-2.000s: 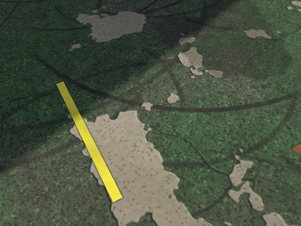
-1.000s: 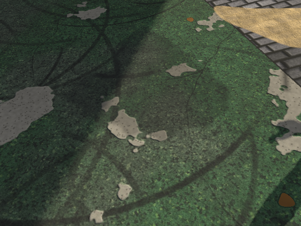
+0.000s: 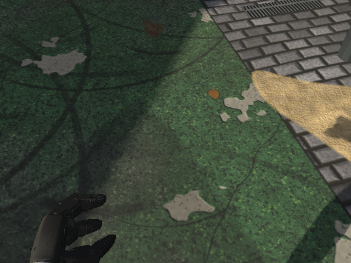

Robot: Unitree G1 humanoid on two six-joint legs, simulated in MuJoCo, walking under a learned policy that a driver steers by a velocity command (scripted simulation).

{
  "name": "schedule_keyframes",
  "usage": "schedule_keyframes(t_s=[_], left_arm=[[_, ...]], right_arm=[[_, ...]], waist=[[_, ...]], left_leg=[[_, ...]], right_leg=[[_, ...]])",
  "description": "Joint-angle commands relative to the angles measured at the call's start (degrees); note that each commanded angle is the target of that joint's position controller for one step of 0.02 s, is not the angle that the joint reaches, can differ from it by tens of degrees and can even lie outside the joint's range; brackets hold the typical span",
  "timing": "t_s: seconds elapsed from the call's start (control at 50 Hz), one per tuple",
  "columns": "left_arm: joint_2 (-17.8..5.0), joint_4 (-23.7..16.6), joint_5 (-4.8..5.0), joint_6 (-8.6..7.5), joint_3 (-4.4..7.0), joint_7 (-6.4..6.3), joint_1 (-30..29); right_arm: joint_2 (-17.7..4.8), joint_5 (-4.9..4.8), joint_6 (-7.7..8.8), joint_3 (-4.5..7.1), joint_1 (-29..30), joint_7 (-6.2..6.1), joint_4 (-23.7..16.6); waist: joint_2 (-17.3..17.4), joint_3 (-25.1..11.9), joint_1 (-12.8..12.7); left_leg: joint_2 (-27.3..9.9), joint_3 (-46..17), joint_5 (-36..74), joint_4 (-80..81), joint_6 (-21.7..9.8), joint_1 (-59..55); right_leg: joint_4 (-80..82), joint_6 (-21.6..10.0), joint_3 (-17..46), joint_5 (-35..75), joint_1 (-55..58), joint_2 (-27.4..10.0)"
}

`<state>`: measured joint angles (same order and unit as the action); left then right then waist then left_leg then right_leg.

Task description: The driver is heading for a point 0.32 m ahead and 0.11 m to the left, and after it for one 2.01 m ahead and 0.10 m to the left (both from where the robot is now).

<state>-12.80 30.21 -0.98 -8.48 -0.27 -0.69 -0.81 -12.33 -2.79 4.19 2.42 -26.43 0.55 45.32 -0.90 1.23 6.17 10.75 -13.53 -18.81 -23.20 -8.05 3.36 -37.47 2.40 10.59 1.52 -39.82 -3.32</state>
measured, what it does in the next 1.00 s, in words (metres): walks ahead: right foot, then left foot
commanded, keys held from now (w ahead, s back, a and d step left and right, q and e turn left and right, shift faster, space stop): w+q+shift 0.12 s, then q+shift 0.24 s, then e+shift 0.64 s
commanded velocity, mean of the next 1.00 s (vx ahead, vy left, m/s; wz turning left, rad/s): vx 0.35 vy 0.00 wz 0.14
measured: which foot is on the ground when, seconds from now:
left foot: down 0.00-0.10, up 0.12-0.48, down 0.50-0.92, up 0.94-1.00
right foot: up 0.00-0.08, down 0.10-0.50, up 0.52-0.90, down 0.92-1.00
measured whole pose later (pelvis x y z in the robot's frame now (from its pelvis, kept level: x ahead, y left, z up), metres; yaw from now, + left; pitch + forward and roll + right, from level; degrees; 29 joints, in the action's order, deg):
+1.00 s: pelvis +0.46 -0.03 -0.01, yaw +4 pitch +1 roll +3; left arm -17.2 39.7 -1.2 1.8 4.3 0.1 14.6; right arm -17.5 0.3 -1.9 5.3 -2.9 -2.3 42.4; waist 1.4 1.9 -1.9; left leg -3.5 3.8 -27.5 -55.0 2.1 28.6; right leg -38.9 -2.7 -0.2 -19.0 -21.9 -1.6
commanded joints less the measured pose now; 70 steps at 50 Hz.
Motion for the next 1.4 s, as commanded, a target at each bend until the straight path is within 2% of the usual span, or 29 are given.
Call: schedule_keyframes(t_s=[0.02,0.06,0.08,0.1,0.12,0.14,0.16,0.18,0.2,0.28,0.36,0.42,0.48,0.5,0.52,0.54,0.56,0.6,0.64,0.74,0.88,0.92,0.94,0.96,0.98,1.02,1.08,1.3,1.4], left_arm=[[-6.67,-5.25,2.36,-0.71,3.11,-0.35,-5.44],[-10.2,-4.78,3.23,-1.5,5.05,-0.48,-2.02],[-11.92,-3.34,3.37,-1.85,6.22,-0.51,6.66],[-13.83,-1.0,3.2,-1.3,6.89,-1.01,22.43],[-18.39,1.39,0.81,-0.98,7.43,-0.26,28.43],[-14.99,1.95,0.91,-0.49,7.24,0.33,27.77],[-9.7,0.96,0.49,0.45,6.25,-0.32,24.53],[-8.52,1.73,-0.18,1.35,5.65,-0.56,21.06],[-8.38,2.62,-0.7,1.84,5.56,-0.43,18.72],[-6.59,6.49,1.11,1.85,4.83,-0.08,10.7],[-12.84,7.68,1.57,2.45,6.53,-1.24,5.53],[-15.11,10.44,3.06,2.21,6.74,-0.87,11.3],[-15.42,12.04,3.68,2.32,6.17,-0.14,13.23],[-12.9,12.18,2.33,2.12,4.91,0.22,15.72],[-6.36,12.9,0.72,2.6,2.21,1.31,25.23],[-11.59,16.12,2.12,3.38,2.93,1.58,28.61],[-14.88,14.83,4.03,4.29,3.96,1.72,24.48],[-13.25,12.77,3.29,6.64,3.91,0.15,16.51],[-12.36,13.55,2.75,9.42,4.4,-0.71,20.16],[-7.88,10.69,1.9,11.2,4.26,-1.39,18.07],[-9.23,7.72,1.5,12.16,5.63,1.14,16.57],[-11.81,9.13,0.49,12.18,7.25,0.78,20.89],[-19.41,7.53,0.31,11.64,9.0,-0.31,21.43],[-21.85,5.33,-1.18,9.84,8.8,0.1,19.86],[-20.73,5.34,-1.57,8.3,8.96,0.8,18.91],[-17.07,4.07,1.14,7.63,8.16,0.23,13.03],[-13.48,2.13,1.71,8.54,6.94,-1.33,11.8],[-15.68,-1.79,1.81,10.73,8.22,-2.38,12.35],[-10.31,-1.83,0.96,10.68,5.12,-1.31,9.76]], right_arm=[[-8.85,-0.84,0.49,2.6,1.61,-0.86,-3.14],[-9.32,-0.31,0.08,3.05,2.92,-1.11,-3.23],[-9.85,0.44,-0.21,3.12,5.07,-0.86,-4.03],[-7.4,2.65,-0.46,2.04,8.36,-0.43,-6.39],[0.05,0.75,0.12,-0.44,-2.33,0.24,-8.45],[-4.51,-1.66,-0.32,-0.68,-2.09,-0.45,-8.48],[-8.82,-0.81,-0.97,0.43,5.57,-0.89,-9.0],[-10.37,1.0,-1.34,1.02,12.37,-0.98,-10.63],[-10.38,2.6,-1.43,1.52,16.32,-0.89,-12.43],[-5.79,0.64,-3.71,1.0,15.0,0.12,-14.62],[-7.22,1.95,-3.35,1.13,15.3,1.99,-13.24],[-8.05,2.59,-2.43,1.41,20.5,3.47,-14.94],[-11.58,3.63,-1.05,3.25,12.49,2.63,-12.51],[-15.03,4.77,-0.97,3.86,9.84,1.4,-11.96],[-15.83,7.96,-0.88,2.12,11.07,0.22,-13.76],[-12.41,6.79,-1.35,1.19,9.79,0.38,-14.92],[-12.85,5.21,-1.86,1.65,10.91,1.0,-13.54],[-10.63,3.31,-2.0,1.09,17.27,0.76,-11.68],[-11.41,4.33,-2.57,1.52,21.01,0.01,-11.33],[-10.37,4.57,-2.59,2.32,24.21,-2.44,-10.16],[-12.01,2.01,-4.26,3.92,25.29,-2.83,-7.23],[-8.99,1.0,-5.05,3.63,22.72,-2.47,-5.17],[-7.26,2.91,-5.75,3.42,20.41,-2.38,-5.8],[-7.71,4.25,-5.48,3.4,26.91,-2.77,-9.35],[-9.08,3.67,-5.29,3.77,29.65,-3.06,-9.82],[-10.73,3.36,-4.95,4.65,27.35,-3.92,-7.84],[-9.82,3.64,-4.21,4.74,25.64,-3.55,-6.86],[-9.28,2.33,-2.36,3.73,27.08,-1.5,-6.0],[-8.58,3.0,-1.77,2.55,22.31,0.15,-4.64]], waist=[[6.74,0.41,-1.43],[7.71,-2.39,-4.56],[8.07,-8.51,-9.93],[7.86,-19.61,-17.16],[-18.89,-31.12,-11.45],[-23.72,-28.37,-12.19],[-14.72,-16.95,-14.47],[-3.83,-7.86,-14.07],[0.67,-2.91,-12.3],[-4.97,2.2,-5.36],[-4.12,-1.82,-4.35],[-1.87,-2.85,-6.08],[0.42,-7.1,-0.2],[5.04,-10.63,0.75],[17.56,-21.75,-4.26],[10.67,-33.74,-1.31],[8.1,-29.33,-1.2],[3.07,-15.13,-3.89],[5.75,-9.86,-7.62],[6.51,-9.02,-8.28],[8.03,-8.36,-9.37],[-0.05,-4.64,-10.33],[-19.13,0.48,-7.9],[-18.61,-0.58,-8.65],[-12.02,-2.08,-9.5],[-6.37,-2.73,-5.98],[-6.45,-7.56,-5.01],[-9.28,-8.33,-7.29],[-7.72,-10.82,-6.9]], left_leg=[[-7.96,-13.07,10.34,5.02,-3.77,15.7],[-9.32,-14.49,22.5,-4.07,-1.92,7.91],[-8.41,-12.2,30.64,-14.49,0.03,6.89],[-8.2,-8.65,27.58,-31.91,1.61,15.0],[-1.31,-2.07,-11.92,-52.62,4.32,36.17],[-7.99,1.28,-11.77,-61.62,4.49,45.89],[-10.56,3.06,-7.27,-63.16,4.96,49.75],[-12.15,5.52,-3.91,-61.62,5.87,48.08],[-13.29,6.74,-3.99,-59.4,6.53,45.54],[-17.24,9.63,-3.45,-46.42,8.46,40.22],[-15.1,13.93,19.53,-23.85,8.17,26.61],[-11.18,14.38,20.69,-14.83,5.02,19.16],[-7.65,14.83,26.1,-4.84,0.57,4.74],[-13.85,10.36,50.8,-5.79,-1.96,-5.42],[-36.69,-11.95,85.3,-11.44,-14.11,-22.51],[-39.07,-14.51,86.5,-13.42,-17.22,-22.98],[-36.03,-10.06,68.43,-9.12,-16.0,-17.96],[-30.16,-3.44,43.42,-2.21,-9.94,-3.8],[-28.28,3.07,35.82,3.37,-8.59,10.47],[-28.72,12.89,21.82,7.83,-7.19,14.38],[-30.91,19.32,12.94,3.29,-1.61,10.27],[-25.28,23.89,1.87,-10.11,4.96,15.73],[-16.52,28.36,-15.59,-29.91,11.41,30.75],[-9.73,15.87,-20.15,-41.65,12.21,39.83],[-9.92,10.83,-16.11,-44.77,10.48,41.87],[-11.85,7.94,-5.26,-42.82,8.93,41.44],[-9.81,7.44,1.36,-41.88,9.93,36.66],[-5.86,4.42,1.86,-18.43,12.09,29.03],[-10.34,8.86,7.82,-7.34,9.39,13.49]], right_leg=[[10.26,1.25,-5.24,4.53,22.48,6.15],[13.37,-0.59,-4.96,-0.23,25.86,6.36],[12.33,-2.6,-4.82,-1.56,34.99,4.35],[4.96,-6.16,0.92,-10.25,53.65,-4.0],[12.14,-17.63,34.12,-30.64,76.18,-21.27],[17.47,-18.09,46.24,-45.35,74.66,-23.88],[18.11,-15.34,35.07,-37.78,66.9,-19.87],[17.46,-13.29,22.33,-15.97,55.85,-17.14],[16.68,-12.32,13.81,3.46,47.01,-14.87],[21.17,-11.36,-2.84,19.25,31.13,-11.22],[21.91,-9.2,-15.08,18.32,27.39,-7.93],[18.47,-8.8,-14.89,22.24,29.38,-8.7],[4.44,-7.38,-15.5,28.72,31.28,-7.69],[-8.4,-4.86,-16.47,14.25,25.24,-3.68],[-33.73,-0.58,-11.88,-43.07,10.43,4.14],[-40.62,0.0,2.28,-46.52,12.68,3.67],[-40.8,0.95,0.41,-42.9,8.2,1.99],[-33.39,2.48,-4.75,-36.09,4.82,-2.06],[-33.15,4.13,-7.78,-32.46,11.8,-1.68],[-24.09,3.38,-9.97,-22.85,13.56,-4.05],[-4.02,-2.5,-15.37,-17.72,22.16,-2.2],[7.87,-7.26,-11.58,-10.7,27.77,-0.27],[16.14,-13.78,10.45,8.59,30.54,-13.28],[19.92,-21.59,23.25,7.13,28.75,-16.92],[22.09,-20.64,21.02,-2.07,29.32,-15.67],[20.47,-14.5,14.79,-7.03,30.05,-11.32],[17.53,-12.56,10.9,-0.07,30.55,-7.69],[13.6,-12.89,20.29,0.94,33.18,-4.21],[8.92,-12.39,16.55,10.62,29.85,-4.31]])
Keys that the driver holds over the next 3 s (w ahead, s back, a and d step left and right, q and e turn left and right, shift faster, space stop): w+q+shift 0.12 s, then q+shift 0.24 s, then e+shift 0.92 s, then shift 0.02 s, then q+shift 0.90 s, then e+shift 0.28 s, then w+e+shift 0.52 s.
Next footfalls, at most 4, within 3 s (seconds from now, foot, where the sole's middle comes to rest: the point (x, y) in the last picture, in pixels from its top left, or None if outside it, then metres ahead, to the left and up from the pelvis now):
0.10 right None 0.32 -0.17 -0.77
0.50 left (121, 259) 0.51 0.16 -0.77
0.92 right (193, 248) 0.53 -0.11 -0.77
1.44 left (138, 236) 0.60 0.09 -0.77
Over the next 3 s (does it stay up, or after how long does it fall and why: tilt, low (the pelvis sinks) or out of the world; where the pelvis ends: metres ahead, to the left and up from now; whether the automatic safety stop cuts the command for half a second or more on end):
stays up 0.73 -0.03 -0.04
